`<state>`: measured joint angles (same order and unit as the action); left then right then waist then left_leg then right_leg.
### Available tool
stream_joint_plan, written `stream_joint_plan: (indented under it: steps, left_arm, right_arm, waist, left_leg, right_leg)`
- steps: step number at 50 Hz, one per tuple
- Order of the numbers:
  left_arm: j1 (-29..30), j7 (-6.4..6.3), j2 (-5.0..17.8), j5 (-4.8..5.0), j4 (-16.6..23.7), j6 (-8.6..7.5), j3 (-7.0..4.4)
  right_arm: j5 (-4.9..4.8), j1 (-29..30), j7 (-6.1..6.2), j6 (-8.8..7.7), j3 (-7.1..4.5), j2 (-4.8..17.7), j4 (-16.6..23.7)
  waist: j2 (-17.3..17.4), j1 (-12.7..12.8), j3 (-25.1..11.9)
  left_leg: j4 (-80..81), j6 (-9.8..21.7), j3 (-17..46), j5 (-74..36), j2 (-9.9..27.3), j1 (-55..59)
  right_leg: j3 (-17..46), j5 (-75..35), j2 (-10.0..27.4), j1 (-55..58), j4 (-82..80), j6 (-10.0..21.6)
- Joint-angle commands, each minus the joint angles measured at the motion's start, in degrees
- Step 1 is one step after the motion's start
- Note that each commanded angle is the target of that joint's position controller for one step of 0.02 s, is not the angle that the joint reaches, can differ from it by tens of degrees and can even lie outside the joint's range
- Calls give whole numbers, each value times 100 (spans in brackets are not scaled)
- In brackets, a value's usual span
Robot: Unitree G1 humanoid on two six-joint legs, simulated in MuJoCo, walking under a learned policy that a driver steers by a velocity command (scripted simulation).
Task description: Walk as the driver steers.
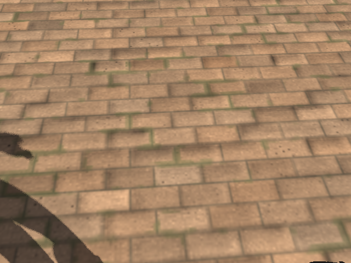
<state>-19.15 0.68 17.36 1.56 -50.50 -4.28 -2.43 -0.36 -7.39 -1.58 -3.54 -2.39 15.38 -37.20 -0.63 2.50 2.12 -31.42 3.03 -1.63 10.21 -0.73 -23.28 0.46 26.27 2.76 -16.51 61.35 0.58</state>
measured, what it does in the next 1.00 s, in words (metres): walks ahead, turning left: right foot, then left foot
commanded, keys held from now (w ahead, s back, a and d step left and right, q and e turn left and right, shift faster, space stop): w+q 1.00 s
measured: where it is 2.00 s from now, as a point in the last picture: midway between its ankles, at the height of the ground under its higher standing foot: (94, 158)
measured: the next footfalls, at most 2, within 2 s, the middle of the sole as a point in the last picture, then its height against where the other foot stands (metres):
right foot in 0.40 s outside the picture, level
left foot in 0.92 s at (128, 229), level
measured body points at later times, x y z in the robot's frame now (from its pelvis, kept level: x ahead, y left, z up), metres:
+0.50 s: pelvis +0.27 -0.03 +0.00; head +0.30 -0.04 +0.45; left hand +0.41 +0.25 -0.09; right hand +0.36 -0.31 -0.13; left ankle +0.13 +0.08 -0.65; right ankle +0.36 -0.13 -0.73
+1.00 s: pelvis +0.50 +0.09 -0.01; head +0.53 +0.13 +0.44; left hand +0.42 +0.38 -0.14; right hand +0.79 -0.05 -0.09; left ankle +0.54 +0.20 -0.73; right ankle +0.42 -0.11 -0.64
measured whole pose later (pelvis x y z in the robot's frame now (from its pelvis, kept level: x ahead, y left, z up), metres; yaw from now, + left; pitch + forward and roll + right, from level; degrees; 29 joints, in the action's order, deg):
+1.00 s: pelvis +0.50 +0.09 -0.01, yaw +30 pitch +1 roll -1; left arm -14.0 0.3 18.0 1.4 -48.7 -4.3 -3.6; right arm -1.3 -8.2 -1.9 -1.8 -4.5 17.3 -36.5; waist -0.5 1.7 4.7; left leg -36.0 5.5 -1.6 11.1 -2.7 -26.2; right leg -2.1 27.4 3.5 -13.8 64.5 -1.3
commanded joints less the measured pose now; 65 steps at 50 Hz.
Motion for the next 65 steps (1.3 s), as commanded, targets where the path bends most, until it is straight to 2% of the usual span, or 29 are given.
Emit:
stream_joint_plan:
  steps: [1, 5, 11, 16, 19, 20, 21, 22, 23, 24, 25, 27, 32, 36, 41, 43, 44, 45, 46, 47, 48, 49, 50, 51, 52, 54, 56, 60, 65]
  left_arm:
    - [480, -20, 694, -81, 612, -195, -167]
    - [465, -27, 406, -180, 643, -40, -130]
    - [1854, 51, 213, -170, 1034, -122, -32]
    - [2265, 140, 485, -107, 1220, -211, -97]
    - [1434, 100, 740, -124, 1004, -266, -242]
    - [647, 55, 982, -200, 883, -291, -337]
    - [-80, 9, 1464, -268, 794, -243, -467]
    - [-284, 56, 1315, -191, 688, -177, -442]
    - [57, 48, 825, -146, 775, -161, -313]
    - [396, 31, 610, -149, 815, -138, -248]
    - [703, 35, 442, -180, 803, -127, -193]
    - [983, 19, 318, -240, 745, -161, -173]
    - [852, -24, 600, -214, 522, -253, -301]
    - [729, -72, 775, -180, 444, -174, -342]
    - [360, -86, 1035, -39, 272, 1, -430]
    - [403, -105, 1197, 26, 272, 78, -483]
    - [437, -121, 1275, 59, 285, 121, -509]
    - [529, -137, 1262, 85, 312, 169, -500]
    - [449, -162, 1061, -14, 358, 161, -416]
    - [37, -105, 208, -315, 684, 61, -145]
    - [358, -42, 408, -147, 817, -170, -113]
    - [996, 10, 837, 97, 989, -307, -222]
    - [1100, 7, 766, 86, 1032, -389, -186]
    - [1076, -37, 750, -65, 947, -408, -197]
    - [975, -46, 813, -153, 900, -363, -242]
    - [856, -22, 738, -204, 896, -229, -255]
    - [1038, -33, 571, -255, 963, -141, -214]
    - [1905, 3, 323, -226, 1213, -136, -108]
    - [2428, 100, 474, -124, 1456, -219, -142]
  right_arm:
    - [28, -770, -8, -67, -234, 735, 45]
    - [1, -678, 29, -167, -260, 749, -69]
    - [-58, -1215, 210, -93, -357, 1027, -392]
    - [-124, -1539, 275, -11, -397, 1088, -597]
    - [-74, -1483, 292, 82, -374, 974, -597]
    - [-19, -1443, 276, 88, -269, 700, -506]
    - [-30, -1996, 267, 36, -133, 237, -365]
    - [-158, -2201, 266, -29, -120, 338, -285]
    - [-247, -1793, 271, -14, -275, 899, -334]
    - [-214, -1357, 278, 27, -312, 1002, -252]
    - [-154, -1186, 275, 70, -320, 925, -228]
    - [-135, -1211, 241, 176, -326, 685, -228]
    - [-91, -794, 201, 263, -273, 438, -6]
    - [-96, -118, 36, 191, -204, 327, 178]
    - [-101, 571, -121, 210, -191, 370, 520]
    - [-70, 430, -142, 236, -274, 544, 570]
    - [-59, 77, -134, 258, -359, 696, 510]
    - [-74, -723, -104, 272, -504, 917, 299]
    - [-103, -1789, -6, 322, -718, 1324, -16]
    - [-182, -1766, 84, 315, -818, 2019, -36]
    - [-131, -1822, 34, 184, -695, 1783, 236]
    - [-73, -1666, -4, 75, -565, 1354, 165]
    - [-73, -1418, -3, 15, -511, 1197, 147]
    - [-66, -988, 8, 2, -450, 1022, 196]
    - [-12, -704, 31, -5, -386, 864, 280]
    - [12, -564, 76, -21, -373, 871, 333]
    - [-18, -684, 150, -37, -401, 987, 263]
    - [-53, -997, 258, 8, -431, 1082, 94]
    - [-117, -1413, 278, 66, -435, 1050, -152]
  waist:
    - [534, -430, -500]
    - [475, -113, -324]
    - [403, -504, 20]
    - [505, -522, 54]
    - [622, -87, -336]
    - [392, 272, -1027]
    - [-840, 252, -2007]
    - [-1886, 194, -2300]
    - [-1087, 248, -1446]
    - [-694, 191, -870]
    - [-498, 36, -483]
    - [-714, -208, -199]
    - [-361, -206, -41]
    - [-256, 24, 111]
    - [-224, 177, 346]
    - [-368, -34, 140]
    - [-449, -274, -129]
    - [-363, -757, -544]
    - [-18, -1223, -1086]
    - [1656, -628, -1347]
    - [1304, -828, -2381]
    - [781, -994, -1648]
    - [536, -798, -1132]
    - [196, -531, -794]
    - [273, -320, -651]
    - [314, -155, -546]
    - [227, -158, -384]
    - [394, -474, -107]
    - [509, -663, -57]
  left_leg:
    - [1715, 1068, 2153, -452, 1461, 2203]
    - [2214, 1246, 1644, -1161, 1223, 1411]
    - [2231, 975, 1208, -902, 925, 1201]
    - [1692, 799, 1730, -508, 1200, 1647]
    - [749, 562, 1814, -1117, 973, 1649]
    - [-472, 377, 1574, -891, 599, 1143]
    - [-2514, -41, 891, 840, -152, -648]
    - [-3744, -140, 971, 2468, -225, -1827]
    - [-4247, -140, 1150, 2047, 124, -2221]
    - [-4231, -137, 945, 1588, 344, -2203]
    - [-3988, -156, 880, 1223, 522, -1977]
    - [-3606, -171, 850, 823, 785, -1463]
    - [-2744, -291, 792, -120, 859, -1728]
    - [-1432, -245, 411, -1100, 771, -1491]
    - [-589, -22, 47, -756, 625, -1448]
    - [-474, 187, -235, -166, 332, -963]
    - [-448, 320, -404, 103, 103, -415]
    - [-123, 509, -537, -94, -180, 677]
    - [25, 758, -71, -234, -125, 2450]
    - [356, 1634, 2843, 363, 1388, 4260]
    - [1375, 2244, 5054, 1530, 2038, 4736]
    - [1571, 1878, 4329, 1200, 1897, 4362]
    - [1536, 1664, 3596, 741, 1665, 3613]
    - [1543, 1480, 3036, 118, 1425, 2809]
    - [1638, 1405, 2662, -460, 1251, 2246]
    - [1832, 1444, 2408, -1046, 1133, 1678]
    - [1927, 1446, 2046, -1374, 986, 1272]
    - [1896, 1102, 1629, -847, 589, 882]
    - [1426, 908, 2141, -319, 761, 1242]
  right_leg:
    - [253, -754, 488, -2398, 524, 57]
    - [238, -1326, 509, -1949, -218, -196]
    - [201, -3067, 109, -1649, -2566, -376]
    - [421, -2895, -29, -1231, -3295, -210]
    - [192, -2298, -146, 42, -3597, 63]
    - [574, -2283, 359, 1367, -3431, 338]
    - [2392, -1708, 1700, 3560, -3471, 1001]
    - [4312, -207, 2236, 3933, -4296, 1413]
    - [3770, 519, 2048, 3214, -4523, 1184]
    - [2915, 112, 1847, 2456, -4589, 986]
    - [2255, -515, 1584, 1748, -4747, 916]
    - [1387, -1262, 1288, 961, -5057, 839]
    - [291, -2530, 1312, 983, -5392, 1026]
    - [-511, -2875, 1173, 1172, -5425, 884]
    - [-907, -3289, 1417, 1937, -5177, 729]
    - [-1109, -4924, 1437, 2190, -4551, 616]
    - [-1217, -5857, 1396, 2216, -3908, 552]
    - [-1400, -6260, 1228, 1937, -2816, 415]
    - [-1441, -5272, 1005, 794, -1241, 168]
    - [-1295, -105, 29, -1847, 858, -213]
    - [205, 920, -442, -2675, 1832, -219]
    - [426, 357, -125, -3228, 1824, -88]
    - [404, -146, 118, -3112, 1354, 20]
    - [422, -482, 315, -2715, 837, -4]
    - [469, -715, 432, -2291, 472, -37]
    - [406, -915, 423, -1924, 70, -177]
    - [295, -1300, 330, -1871, -497, -354]
    - [243, -2822, 11, -1578, -2229, -488]
    - [419, -3076, -207, -1220, -3169, -349]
